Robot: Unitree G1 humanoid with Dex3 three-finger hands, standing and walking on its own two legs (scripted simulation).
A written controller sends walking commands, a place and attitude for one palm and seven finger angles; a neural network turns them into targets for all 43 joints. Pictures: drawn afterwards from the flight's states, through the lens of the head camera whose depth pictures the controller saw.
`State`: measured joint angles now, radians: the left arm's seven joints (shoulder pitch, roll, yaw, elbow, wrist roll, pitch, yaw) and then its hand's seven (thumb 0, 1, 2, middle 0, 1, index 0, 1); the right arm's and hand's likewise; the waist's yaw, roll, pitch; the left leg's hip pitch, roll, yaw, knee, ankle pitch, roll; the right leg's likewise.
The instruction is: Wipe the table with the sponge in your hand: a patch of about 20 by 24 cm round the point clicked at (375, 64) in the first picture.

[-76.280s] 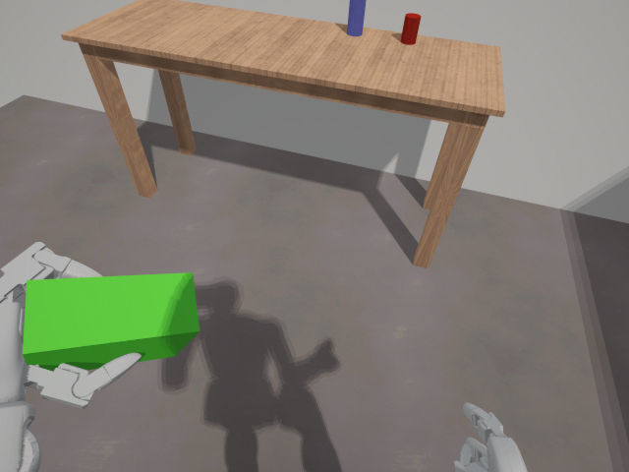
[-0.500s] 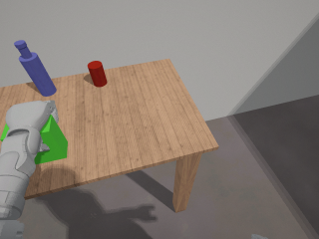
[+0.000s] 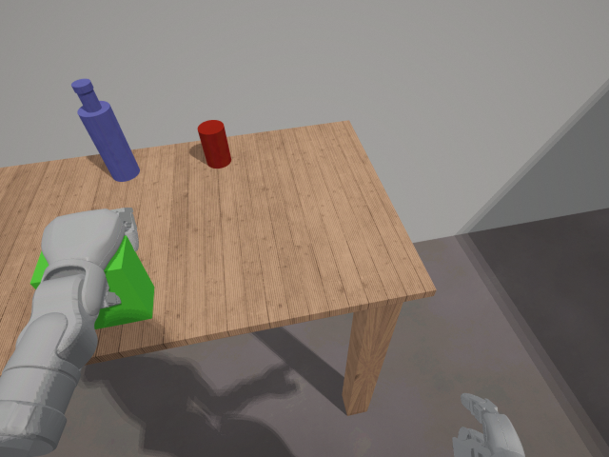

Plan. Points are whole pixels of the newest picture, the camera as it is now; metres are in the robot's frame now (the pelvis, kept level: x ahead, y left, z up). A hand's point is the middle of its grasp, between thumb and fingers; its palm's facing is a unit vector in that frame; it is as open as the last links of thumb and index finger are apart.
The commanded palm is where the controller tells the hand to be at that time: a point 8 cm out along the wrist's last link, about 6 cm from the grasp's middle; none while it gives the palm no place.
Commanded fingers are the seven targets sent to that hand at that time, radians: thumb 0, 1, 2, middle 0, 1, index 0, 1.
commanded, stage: lift the sponge slowly off the table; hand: left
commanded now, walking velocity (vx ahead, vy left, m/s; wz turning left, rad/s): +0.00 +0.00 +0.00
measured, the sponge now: (107, 294) +0.31 +0.34 +0.01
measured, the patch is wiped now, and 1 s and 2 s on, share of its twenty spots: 1.00 1.00 1.00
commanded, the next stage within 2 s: bring the sponge back beside the body in 1.84 s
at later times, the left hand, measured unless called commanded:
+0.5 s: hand (102, 253) +0.32 +0.31 +0.10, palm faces -0.02 +0.01 -1.00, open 10.0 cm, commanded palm +0.29 +0.32 +0.16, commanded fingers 0.00 0.10 1.30 -1.20 -1.60 -1.20 -1.60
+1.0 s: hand (94, 234) +0.32 +0.31 +0.14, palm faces -0.01 +0.03 -1.00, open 10.0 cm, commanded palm +0.30 +0.32 +0.20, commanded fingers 0.00 0.10 1.30 -1.20 -1.60 -1.20 -1.60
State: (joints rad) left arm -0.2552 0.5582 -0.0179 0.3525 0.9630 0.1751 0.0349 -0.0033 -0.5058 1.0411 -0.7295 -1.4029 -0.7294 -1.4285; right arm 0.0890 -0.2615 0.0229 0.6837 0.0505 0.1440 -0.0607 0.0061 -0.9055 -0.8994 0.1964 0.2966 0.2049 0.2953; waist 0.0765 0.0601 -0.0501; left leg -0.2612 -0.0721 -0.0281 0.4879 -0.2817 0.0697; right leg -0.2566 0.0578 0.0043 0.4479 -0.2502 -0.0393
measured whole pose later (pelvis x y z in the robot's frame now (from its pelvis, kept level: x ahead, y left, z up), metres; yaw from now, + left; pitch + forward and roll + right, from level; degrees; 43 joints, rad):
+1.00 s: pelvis -0.01 -0.01 +0.01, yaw +0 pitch +0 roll -1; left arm -0.31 0.64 0.00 0.28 0.91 0.13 -0.07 0.00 -0.53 1.04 -0.77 -1.36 -0.77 -1.39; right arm 0.08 -0.28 0.03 0.70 0.06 0.14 -0.08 0.01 -0.91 -0.90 0.20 0.30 0.20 0.30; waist 0.08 0.09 0.00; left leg -0.16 -0.07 -0.03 0.38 -0.23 0.06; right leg -0.16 0.06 0.00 0.35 -0.20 -0.05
